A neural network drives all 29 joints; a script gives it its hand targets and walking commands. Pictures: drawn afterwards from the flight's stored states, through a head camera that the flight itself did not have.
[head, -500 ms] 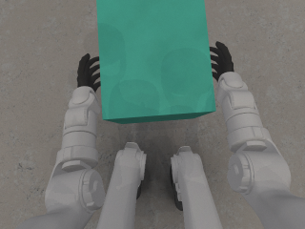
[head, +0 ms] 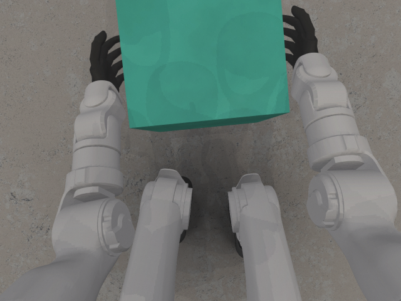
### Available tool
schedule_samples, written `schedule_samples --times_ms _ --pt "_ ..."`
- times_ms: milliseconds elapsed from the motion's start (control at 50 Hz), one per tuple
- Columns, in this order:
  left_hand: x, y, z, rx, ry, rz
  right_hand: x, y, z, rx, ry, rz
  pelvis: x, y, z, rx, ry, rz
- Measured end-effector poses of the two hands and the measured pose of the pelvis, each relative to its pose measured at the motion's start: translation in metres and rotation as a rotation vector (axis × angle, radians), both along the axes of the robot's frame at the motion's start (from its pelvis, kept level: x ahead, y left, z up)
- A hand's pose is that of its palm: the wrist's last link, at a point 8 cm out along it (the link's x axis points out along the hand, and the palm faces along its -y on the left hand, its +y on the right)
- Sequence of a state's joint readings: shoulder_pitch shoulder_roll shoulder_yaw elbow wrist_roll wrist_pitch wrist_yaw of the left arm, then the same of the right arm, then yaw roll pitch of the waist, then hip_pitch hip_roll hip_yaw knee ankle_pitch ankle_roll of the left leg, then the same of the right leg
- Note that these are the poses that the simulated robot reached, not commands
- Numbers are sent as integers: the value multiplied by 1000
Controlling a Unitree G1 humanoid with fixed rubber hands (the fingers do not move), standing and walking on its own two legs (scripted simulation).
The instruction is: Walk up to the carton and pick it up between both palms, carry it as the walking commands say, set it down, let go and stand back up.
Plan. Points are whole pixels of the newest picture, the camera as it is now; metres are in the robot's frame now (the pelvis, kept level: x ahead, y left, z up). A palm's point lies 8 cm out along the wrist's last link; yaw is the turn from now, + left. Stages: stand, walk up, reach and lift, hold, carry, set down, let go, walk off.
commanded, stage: set down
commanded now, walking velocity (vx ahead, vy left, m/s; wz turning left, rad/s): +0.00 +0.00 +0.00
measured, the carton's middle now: (201, 55) +0.56 +0.03 -0.19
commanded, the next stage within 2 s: none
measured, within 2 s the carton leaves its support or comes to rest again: rests again in 0.86 s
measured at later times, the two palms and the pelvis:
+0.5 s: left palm (120, 91) +0.49 +0.21 -0.22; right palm (276, 71) +0.53 -0.13 -0.23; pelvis -0.02 +0.00 -0.06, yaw +0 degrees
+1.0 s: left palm (125, 89) +0.49 +0.20 -0.23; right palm (278, 70) +0.54 -0.14 -0.24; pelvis -0.02 +0.00 -0.07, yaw +0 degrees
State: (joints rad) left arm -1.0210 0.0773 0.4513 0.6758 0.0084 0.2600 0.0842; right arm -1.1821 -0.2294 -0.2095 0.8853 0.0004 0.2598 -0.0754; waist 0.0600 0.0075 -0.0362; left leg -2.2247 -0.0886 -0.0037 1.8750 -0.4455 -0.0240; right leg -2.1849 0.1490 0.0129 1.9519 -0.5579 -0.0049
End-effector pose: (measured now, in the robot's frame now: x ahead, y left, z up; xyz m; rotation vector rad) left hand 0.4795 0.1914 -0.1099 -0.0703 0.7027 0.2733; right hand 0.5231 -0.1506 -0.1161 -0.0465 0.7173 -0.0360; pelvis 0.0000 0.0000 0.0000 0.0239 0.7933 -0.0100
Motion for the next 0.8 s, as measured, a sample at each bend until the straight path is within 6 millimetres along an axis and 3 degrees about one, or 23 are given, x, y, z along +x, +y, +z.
schedule_samples --times_ms 140,260,400,500,680,800 --pt "7 0 -31 6 -8 -1 10 0 -30 -3 -9 10 -7 -1 -14 1 -79 -7" --pt "13 3 -69 28 -32 -17 18 3 -65 3 -39 15 -21 -2 -22 -1 -273 -15" --pt "7 18 -106 26 41 -7 12 18 -110 -5 27 32 -18 -2 -48 1 -266 1" --pt "7 17 -110 29 50 -22 10 17 -112 -12 35 26 -16 1 -58 -6 -294 5" --pt "28 1 -100 13 7 -50 22 0 -94 -25 -7 -7 -20 2 -65 -8 -320 -1" --pt "25 0 -107 24 40 -53 20 -1 -105 -32 24 8 -20 0 -68 0 -317 -15"
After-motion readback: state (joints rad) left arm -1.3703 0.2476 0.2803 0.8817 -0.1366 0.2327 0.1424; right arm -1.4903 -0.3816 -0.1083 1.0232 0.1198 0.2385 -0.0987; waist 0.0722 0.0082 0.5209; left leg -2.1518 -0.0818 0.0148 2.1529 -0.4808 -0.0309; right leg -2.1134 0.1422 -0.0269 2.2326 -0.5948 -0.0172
